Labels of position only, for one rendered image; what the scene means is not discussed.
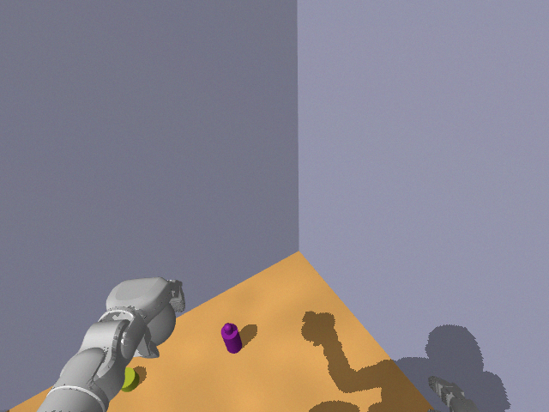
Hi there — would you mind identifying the right robot hand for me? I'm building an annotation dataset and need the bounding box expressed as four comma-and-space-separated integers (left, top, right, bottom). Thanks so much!
427, 376, 479, 412

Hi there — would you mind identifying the left robot hand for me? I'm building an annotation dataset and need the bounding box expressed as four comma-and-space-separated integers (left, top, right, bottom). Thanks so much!
106, 277, 185, 359

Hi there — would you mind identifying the left robot arm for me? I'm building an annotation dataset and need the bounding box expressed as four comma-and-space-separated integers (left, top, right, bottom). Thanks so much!
36, 306, 146, 412

